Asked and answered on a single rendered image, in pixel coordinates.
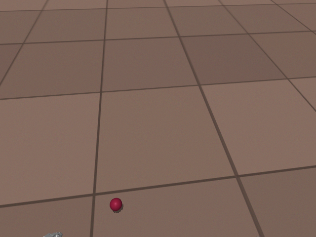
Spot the ball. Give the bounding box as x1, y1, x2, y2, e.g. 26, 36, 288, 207
110, 198, 122, 211

